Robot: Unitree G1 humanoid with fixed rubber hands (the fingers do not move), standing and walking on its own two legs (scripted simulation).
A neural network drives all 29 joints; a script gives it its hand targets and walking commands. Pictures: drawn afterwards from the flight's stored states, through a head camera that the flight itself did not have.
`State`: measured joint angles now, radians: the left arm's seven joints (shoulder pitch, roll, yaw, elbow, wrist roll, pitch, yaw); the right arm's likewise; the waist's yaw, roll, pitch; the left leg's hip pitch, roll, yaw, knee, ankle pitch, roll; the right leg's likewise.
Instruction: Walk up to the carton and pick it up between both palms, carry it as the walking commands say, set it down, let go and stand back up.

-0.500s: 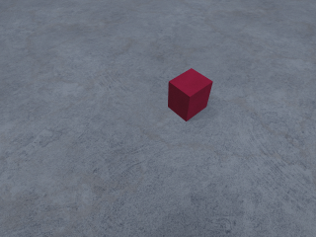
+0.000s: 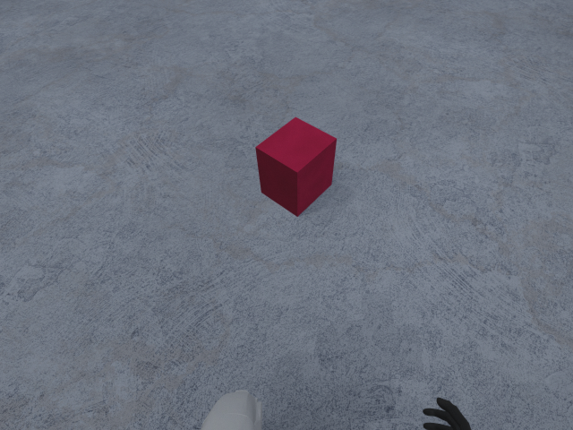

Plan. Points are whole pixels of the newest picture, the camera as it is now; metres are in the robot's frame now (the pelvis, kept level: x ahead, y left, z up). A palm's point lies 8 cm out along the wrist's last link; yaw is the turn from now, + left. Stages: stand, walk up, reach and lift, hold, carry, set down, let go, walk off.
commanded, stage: walk up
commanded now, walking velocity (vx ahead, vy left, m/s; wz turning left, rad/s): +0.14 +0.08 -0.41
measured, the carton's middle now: (296, 167) +1.18 +0.08 -0.64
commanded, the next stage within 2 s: none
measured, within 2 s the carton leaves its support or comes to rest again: neither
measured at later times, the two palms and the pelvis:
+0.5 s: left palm (67, 366) +0.20 +0.42 -0.16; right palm (373, 407) +0.17 -0.10 -0.14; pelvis +0.15 +0.16 -0.02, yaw -16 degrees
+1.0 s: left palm (62, 260) +0.39 +0.50 -0.13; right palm (279, 395) +0.18 +0.05 -0.15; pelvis +0.27 +0.28 +0.00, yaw -26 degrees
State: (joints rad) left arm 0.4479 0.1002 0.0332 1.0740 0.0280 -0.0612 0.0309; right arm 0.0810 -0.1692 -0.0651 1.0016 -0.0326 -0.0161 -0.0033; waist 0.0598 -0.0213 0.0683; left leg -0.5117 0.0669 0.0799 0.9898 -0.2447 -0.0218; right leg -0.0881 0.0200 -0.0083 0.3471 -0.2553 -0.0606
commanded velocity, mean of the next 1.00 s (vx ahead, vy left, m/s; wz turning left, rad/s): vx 0.11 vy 0.27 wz -0.40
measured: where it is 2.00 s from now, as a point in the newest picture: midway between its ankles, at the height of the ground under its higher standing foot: (175, 307)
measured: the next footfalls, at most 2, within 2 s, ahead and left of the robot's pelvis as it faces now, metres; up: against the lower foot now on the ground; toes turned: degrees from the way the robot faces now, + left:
left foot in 0.36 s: +0.24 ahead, +0.24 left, +0.00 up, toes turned -4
right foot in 0.70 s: +0.24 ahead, +0.12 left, +0.00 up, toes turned -30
